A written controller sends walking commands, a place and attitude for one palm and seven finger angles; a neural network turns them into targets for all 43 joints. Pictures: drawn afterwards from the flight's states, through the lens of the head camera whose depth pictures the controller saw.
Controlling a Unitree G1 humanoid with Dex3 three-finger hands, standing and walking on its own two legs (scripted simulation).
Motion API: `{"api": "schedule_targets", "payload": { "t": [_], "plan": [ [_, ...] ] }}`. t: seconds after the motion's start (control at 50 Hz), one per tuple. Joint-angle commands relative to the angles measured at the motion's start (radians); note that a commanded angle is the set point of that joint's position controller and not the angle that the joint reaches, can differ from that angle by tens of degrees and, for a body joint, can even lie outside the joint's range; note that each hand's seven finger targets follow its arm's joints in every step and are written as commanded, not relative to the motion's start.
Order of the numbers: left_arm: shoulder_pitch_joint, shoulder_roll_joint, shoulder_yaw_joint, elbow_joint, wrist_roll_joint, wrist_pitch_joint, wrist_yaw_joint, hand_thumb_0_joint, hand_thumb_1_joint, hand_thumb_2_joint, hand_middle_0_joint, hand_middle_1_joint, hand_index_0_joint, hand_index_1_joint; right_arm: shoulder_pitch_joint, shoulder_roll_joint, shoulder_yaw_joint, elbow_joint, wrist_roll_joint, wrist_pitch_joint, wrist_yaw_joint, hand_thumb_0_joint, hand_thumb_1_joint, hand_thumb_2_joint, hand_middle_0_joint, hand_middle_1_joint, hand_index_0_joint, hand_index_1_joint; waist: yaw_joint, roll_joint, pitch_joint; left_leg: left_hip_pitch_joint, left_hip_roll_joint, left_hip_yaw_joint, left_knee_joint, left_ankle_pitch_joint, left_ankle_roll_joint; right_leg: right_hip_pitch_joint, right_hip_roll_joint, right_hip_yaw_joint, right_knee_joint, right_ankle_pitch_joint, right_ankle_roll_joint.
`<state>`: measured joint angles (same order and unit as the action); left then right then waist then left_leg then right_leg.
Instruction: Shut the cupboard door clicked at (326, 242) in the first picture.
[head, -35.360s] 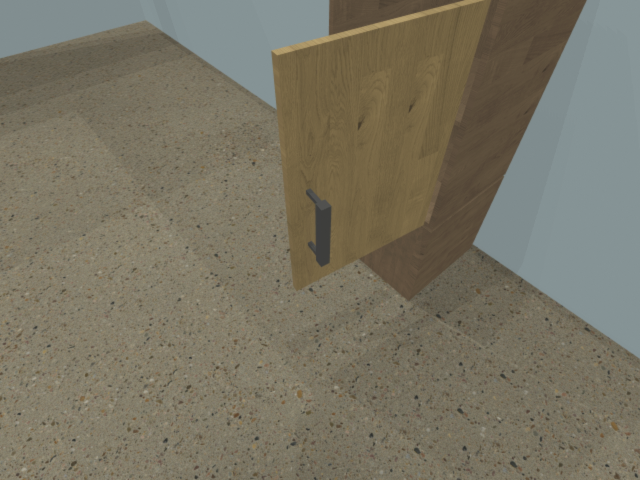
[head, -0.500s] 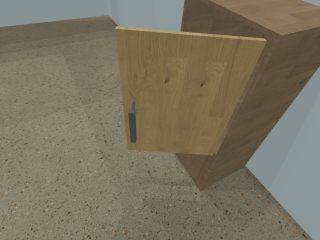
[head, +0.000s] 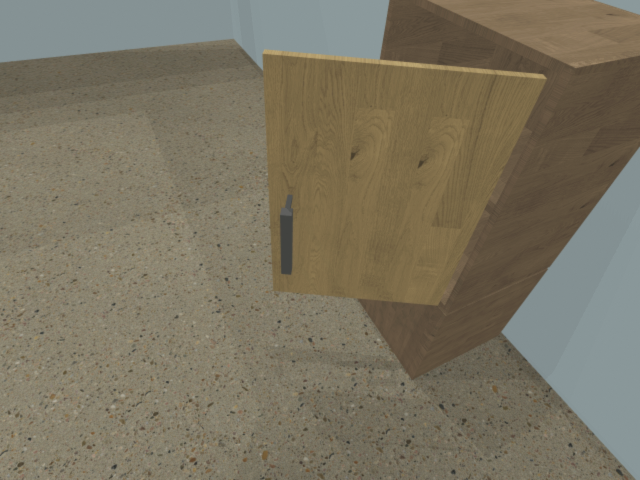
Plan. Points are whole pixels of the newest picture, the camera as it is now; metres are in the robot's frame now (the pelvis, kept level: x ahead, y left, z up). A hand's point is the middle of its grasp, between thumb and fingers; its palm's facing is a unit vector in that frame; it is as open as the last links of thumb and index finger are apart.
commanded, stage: come to a stop and stand still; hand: left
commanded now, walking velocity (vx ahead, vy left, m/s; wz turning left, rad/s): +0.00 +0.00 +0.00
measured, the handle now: (288, 235) +0.60 +0.12 -0.10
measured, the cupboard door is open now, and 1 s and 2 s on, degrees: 59 59 59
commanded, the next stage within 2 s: look again from close up in 0.76 s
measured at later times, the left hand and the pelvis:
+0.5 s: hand out of the picture +0.00 +0.23 -0.16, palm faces -0.04 -0.98 -0.20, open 7.3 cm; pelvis -0.05 +0.04 +0.02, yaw -3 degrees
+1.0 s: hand out of the picture -0.07 +0.19 -0.17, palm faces -0.04 -0.99 -0.12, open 7.3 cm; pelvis -0.04 +0.04 +0.01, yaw -4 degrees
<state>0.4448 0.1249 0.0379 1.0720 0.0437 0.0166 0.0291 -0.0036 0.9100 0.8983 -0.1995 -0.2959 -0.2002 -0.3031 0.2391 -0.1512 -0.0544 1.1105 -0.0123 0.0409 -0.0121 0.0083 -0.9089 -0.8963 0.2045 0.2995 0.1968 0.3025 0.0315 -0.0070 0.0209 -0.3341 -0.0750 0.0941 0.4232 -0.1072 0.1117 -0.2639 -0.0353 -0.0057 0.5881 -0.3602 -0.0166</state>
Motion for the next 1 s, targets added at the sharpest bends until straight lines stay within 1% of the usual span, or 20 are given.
{"api": "schedule_targets", "payload": {
  "t": [0.0, 0.04, 0.08, 0.14, 0.16, 0.18, 0.22, 0.26, 0.3, 0.38, 0.48, 0.5, 0.52, 0.54, 0.56, 0.64, 0.68, 0.72, 0.76, 0.98],
  "plan": [
    [0.259, 0.094, 0.013, 0.033, -0.004, 0.005, 0.016, 0.0, 0.9, 0.9, -0.2, -0.3, -0.2, -0.3, -0.041, -0.133, -0.026, -0.082, 0.008, -0.011, -0.007, 0.0, -0.9, -0.9, 0.2, 0.3, 0.2, 0.3, 0.025, -0.081, 0.133, -0.12, 0.105, -0.158, -0.148, -0.481, -0.122, 0.006, -0.051, 0.122, -0.283, -0.19, -0.065],
    [-0.018, 0.185, 0.03, -0.044, -0.011, -0.005, 0.024, 0.0, 0.9, 0.9, -0.2, -0.3, -0.2, -0.3, 0.042, -0.105, -0.044, -0.065, 0.006, 0.015, -0.005, 0.0, -0.9, -0.9, 0.2, 0.3, 0.2, 0.3, -0.08, -0.295, 0.133, 0.217, 0.041, -0.104, 0.474, -0.219, -0.129, -0.502, -0.278, 0.395, -0.57, -0.537, -0.168],
    [-0.308, 0.235, 0.045, -0.138, -0.006, -0.029, 0.031, 0.0, 0.9, 0.9, -0.2, -0.3, -0.2, -0.3, 0.149, -0.154, -0.062, -0.045, 0.01, -0.012, 0.002, 0.0, -0.9, -0.9, 0.2, 0.3, 0.2, 0.3, -0.173, -0.168, 0.082, 0.221, 0.08, -0.171, 0.648, -0.258, -0.091, -0.491, -0.234, 0.247, -0.46, -0.189, -0.142],
    [-0.168, 0.228, 0.042, -0.096, -0.01, -0.018, 0.015, 0.0, 0.9, 0.9, -0.2, -0.3, -0.2, -0.3, 0.135, -0.085, -0.016, -0.051, 0.011, -0.05, 0.0, 0.0, -0.9, -0.9, 0.2, 0.3, 0.2, 0.3, -0.084, -0.025, 0.114, 0.157, 0.072, -0.085, 0.032, -0.25, -0.094, -0.242, -0.131, 0.124, -0.208, -0.159, -0.066],
    [-0.102, 0.196, 0.036, -0.077, -0.019, -0.007, 0.007, 0.0, 0.9, 0.9, -0.2, -0.3, -0.2, -0.3, 0.115, -0.113, -0.011, -0.065, 0.004, -0.059, -0.009, 0.0, -0.9, -0.9, 0.2, 0.3, 0.2, 0.3, -0.055, 0.077, 0.125, 0.147, 0.113, -0.2, -0.1, -0.32, -0.082, -0.263, -0.06, 0.109, -0.098, -0.178, -0.033],
    [-0.068, 0.157, 0.032, -0.082, -0.028, -0.003, 0.0, 0.0, 0.9, 0.9, -0.2, -0.3, -0.2, -0.3, 0.079, -0.183, -0.016, -0.091, -0.007, -0.067, -0.019, 0.0, -0.9, -0.9, 0.2, 0.3, 0.2, 0.3, -0.032, 0.245, 0.134, 0.007, 0.27, -0.418, -0.246, -0.518, -0.019, -0.209, 0.006, 0.029, 0.029, -0.086, 0.019],
    [-0.029, 0.114, 0.028, -0.049, -0.014, 0.024, 0.003, 0.0, 0.9, 0.9, -0.2, -0.3, -0.2, -0.3, 0.014, -0.179, -0.01, -0.11, -0.016, -0.063, -0.02, 0.0, -0.9, -0.9, 0.2, 0.3, 0.2, 0.3, 0.0, 0.233, 0.087, -0.2, 0.373, -0.624, -0.394, -0.762, 0.051, -0.088, 0.023, 0.06, 0.374, -0.041, 0.025],
    [-0.018, 0.111, 0.026, -0.038, -0.012, 0.015, -0.004, 0.0, 0.9, 0.9, -0.2, -0.3, -0.2, -0.3, -0.007, -0.165, -0.004, -0.113, -0.014, -0.063, -0.022, 0.0, -0.9, -0.9, 0.2, 0.3, 0.2, 0.3, 0.018, 0.014, 0.1, -0.134, 0.347, -0.524, -0.349, -0.605, 0.043, -0.169, 0.008, 0.078, 0.469, 0.005, 0.026],
    [-0.029, 0.106, 0.019, -0.047, -0.014, 0.009, -0.011, 0.0, 0.9, 0.9, -0.2, -0.3, -0.2, -0.3, 0.027, -0.157, -0.005, -0.099, -0.014, -0.066, -0.023, 0.0, -0.9, -0.9, 0.2, 0.3, 0.2, 0.3, -0.002, 0.054, 0.074, -0.021, 0.305, -0.426, -0.326, -0.506, 0.02, -0.19, 0.004, 0.047, 0.4, 0.019, 0.031],
    [-0.09, 0.127, 0.019, -0.086, -0.02, 0.016, -0.022, 0.0, 0.9, 0.9, -0.2, -0.3, -0.2, -0.3, 0.123, -0.156, -0.014, -0.064, -0.019, -0.059, -0.027, 0.0, -0.9, -0.9, 0.2, 0.3, 0.2, 0.3, -0.048, 0.122, 0.043, 0.075, 0.306, -0.4, -0.36, -0.514, -0.001, -0.122, 0.012, 0.001, 0.195, -0.061, 0.015],
    [0.031, 0.1, 0.014, -0.041, -0.034, 0.02, -0.017, 0.0, 0.9, 0.9, -0.2, -0.3, -0.2, -0.3, 0.145, -0.161, -0.018, -0.032, -0.019, -0.04, -0.025, 0.0, -0.9, -0.9, 0.2, 0.3, 0.2, 0.3, -0.017, 0.078, 0.03, 0.011, 0.242, -0.312, -0.337, -0.454, -0.074, 0.203, 0.07, -0.059, -0.228, -0.033, -0.019],
    [0.071, 0.111, 0.017, -0.024, -0.034, 0.017, -0.01, 0.0, 0.9, 0.9, -0.2, -0.3, -0.2, -0.3, 0.138, -0.137, -0.016, -0.023, -0.013, -0.037, -0.022, 0.0, -0.9, -0.9, 0.2, 0.3, 0.2, 0.3, -0.006, 0.038, 0.046, -0.052, 0.192, -0.253, -0.276, -0.42, -0.113, 0.291, 0.044, -0.033, -0.333, 0.003, -0.034],
    [0.069, 0.151, 0.021, -0.018, -0.03, 0.012, 0.001, 0.0, 0.9, 0.9, -0.2, -0.3, -0.2, -0.3, 0.135, -0.089, -0.007, -0.016, -0.004, -0.037, -0.019, 0.0, -0.9, -0.9, 0.2, 0.3, 0.2, 0.3, -0.008, -0.044, 0.069, -0.136, 0.123, -0.174, -0.134, -0.343, -0.144, 0.313, -0.069, 0.095, -0.383, -0.047, -0.075],
    [0.048, 0.188, 0.029, -0.026, -0.026, 0.012, 0.006, 0.0, 0.9, 0.9, -0.2, -0.3, -0.2, -0.3, 0.12, -0.045, 0.008, -0.029, -0.001, -0.04, -0.016, 0.0, -0.9, -0.9, 0.2, 0.3, 0.2, 0.3, -0.011, -0.161, 0.111, -0.156, 0.057, -0.068, 0.057, -0.293, -0.151, 0.208, -0.2, 0.225, -0.448, -0.199, -0.134],
    [-0.046, 0.216, 0.031, -0.055, -0.022, 0.014, 0.005, 0.0, 0.9, 0.9, -0.2, -0.3, -0.2, -0.3, 0.111, -0.049, 0.003, -0.043, -0.004, -0.036, -0.012, 0.0, -0.9, -0.9, 0.2, 0.3, 0.2, 0.3, -0.048, -0.166, 0.123, -0.088, 0.067, -0.046, 0.214, -0.257, -0.144, 0.03, -0.293, 0.279, -0.486, -0.282, -0.175],
    [-0.165, 0.128, -0.003, -0.067, -0.032, -0.033, 0.007, 0.0, 0.9, 0.9, -0.2, -0.3, -0.2, -0.3, 0.173, -0.032, 0.014, -0.014, 0.0, -0.05, -0.004, 0.0, -0.9, -0.9, 0.2, 0.3, 0.2, 0.3, -0.1, -0.119, 0.121, 0.071, 0.127, -0.065, 0.146, -0.109, -0.12, -0.057, -0.155, 0.115, -0.329, 0.051, -0.107],
    [-0.086, 0.097, -0.01, -0.034, -0.035, -0.029, 0.004, 0.0, 0.9, 0.9, -0.2, -0.3, -0.2, -0.3, 0.196, -0.055, 0.019, 0.008, 0.0, -0.068, -0.015, 0.0, -0.9, -0.9, 0.2, 0.3, 0.2, 0.3, -0.066, 0.039, 0.068, 0.186, 0.169, -0.149, 0.003, 0.096, -0.1, -0.039, -0.048, 0.047, -0.175, 0.128, -0.034],
    [-0.023, 0.081, -0.011, 0.0, -0.035, -0.015, 0.006, 0.0, 0.9, 0.9, -0.2, -0.3, -0.2, -0.3, 0.164, -0.093, 0.019, 0.016, 0.002, -0.071, -0.025, 0.0, -0.9, -0.9, 0.2, 0.3, 0.2, 0.3, -0.035, 0.155, 0.054, 0.125, 0.234, -0.266, -0.094, 0.013, -0.055, 0.027, -0.015, 0.013, -0.141, 0.056, -0.001],
    [0.003, 0.073, -0.015, 0.021, -0.033, -0.01, 0.007, 0.0, 0.9, 0.9, -0.2, -0.3, -0.2, -0.3, 0.143, -0.098, 0.019, 0.016, 0.005, -0.071, -0.032, 0.0, -0.9, -0.9, 0.2, 0.3, 0.2, 0.3, -0.019, 0.138, 0.068, 0.098, 0.261, -0.329, -0.184, -0.049, -0.027, 0.067, -0.011, -0.006, -0.118, 0.051, 0.01],
    [0.009, 0.059, -0.031, 0.04, -0.03, -0.029, 0.018, 0.0, 0.9, 0.9, -0.2, -0.3, -0.2, -0.3, 0.102, -0.07, 0.022, 0.041, 0.011, -0.066, -0.028, 0.0, -0.9, -0.9, 0.2, 0.3, 0.2, 0.3, -0.044, -0.019, 0.029, 0.226, 0.18, -0.175, -0.083, 0.128, -0.071, 0.061, -0.073, 0.037, -0.268, 0.195, 0.011]
  ]
}}
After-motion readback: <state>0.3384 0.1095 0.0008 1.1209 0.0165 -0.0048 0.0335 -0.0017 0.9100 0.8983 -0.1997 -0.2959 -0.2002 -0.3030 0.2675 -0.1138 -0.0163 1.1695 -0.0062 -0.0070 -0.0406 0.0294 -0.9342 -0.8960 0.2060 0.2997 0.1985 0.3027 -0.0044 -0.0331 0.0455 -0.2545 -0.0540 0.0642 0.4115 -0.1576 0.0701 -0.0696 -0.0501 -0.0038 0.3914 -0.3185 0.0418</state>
